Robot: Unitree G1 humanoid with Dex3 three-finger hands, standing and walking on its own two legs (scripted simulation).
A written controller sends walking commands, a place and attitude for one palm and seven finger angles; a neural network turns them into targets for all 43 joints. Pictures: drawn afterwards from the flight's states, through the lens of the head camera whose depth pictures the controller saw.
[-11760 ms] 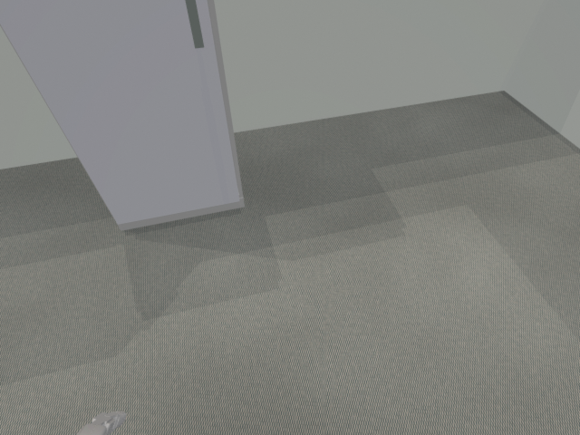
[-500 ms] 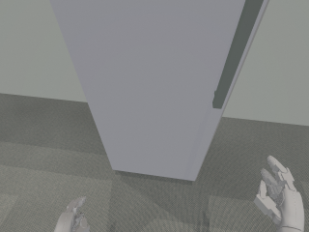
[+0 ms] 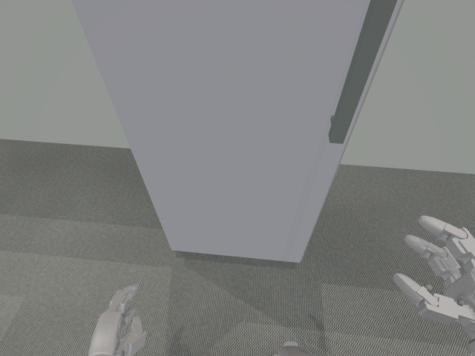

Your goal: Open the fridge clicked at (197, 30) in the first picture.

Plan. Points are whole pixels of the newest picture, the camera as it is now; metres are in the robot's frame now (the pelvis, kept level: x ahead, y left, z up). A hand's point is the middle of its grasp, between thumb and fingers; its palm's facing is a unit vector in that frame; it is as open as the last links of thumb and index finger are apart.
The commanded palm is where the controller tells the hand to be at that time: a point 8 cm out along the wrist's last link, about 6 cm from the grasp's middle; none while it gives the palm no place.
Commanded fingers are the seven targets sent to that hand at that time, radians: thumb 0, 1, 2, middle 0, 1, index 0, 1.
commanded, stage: raise the hand to about handle height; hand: right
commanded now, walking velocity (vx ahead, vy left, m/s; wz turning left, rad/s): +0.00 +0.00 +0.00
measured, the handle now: (359, 55) +0.53 -0.17 +0.25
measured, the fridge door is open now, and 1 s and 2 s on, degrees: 0 0 0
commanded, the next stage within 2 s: move the hooked fingers beside the handle in 1.40 s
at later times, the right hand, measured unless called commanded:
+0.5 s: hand out of the picture +0.25 -0.29 +0.15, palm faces +0.11 +0.99 -0.06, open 13.2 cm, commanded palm +0.22 -0.33 +0.17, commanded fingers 0.00 0.50 -0.30 0.30 1.20 0.30 1.20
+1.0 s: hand out of the picture +0.28 -0.30 +0.22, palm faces +0.12 +0.99 -0.06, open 14.0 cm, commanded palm +0.24 -0.33 +0.22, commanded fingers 0.00 0.50 -0.30 0.30 1.20 0.30 1.20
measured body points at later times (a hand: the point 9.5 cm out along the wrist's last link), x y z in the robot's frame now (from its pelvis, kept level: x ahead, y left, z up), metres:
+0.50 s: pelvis +0.01 -0.03 +0.03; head +0.01 -0.03 +0.48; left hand +0.21 +0.20 -0.02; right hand +0.24 -0.34 +0.16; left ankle -0.02 +0.11 -0.69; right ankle +0.07 -0.13 -0.69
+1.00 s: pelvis +0.00 -0.01 +0.05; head -0.02 +0.00 +0.49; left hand +0.19 +0.21 -0.02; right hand +0.27 -0.35 +0.23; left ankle -0.02 +0.11 -0.69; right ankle +0.07 -0.13 -0.69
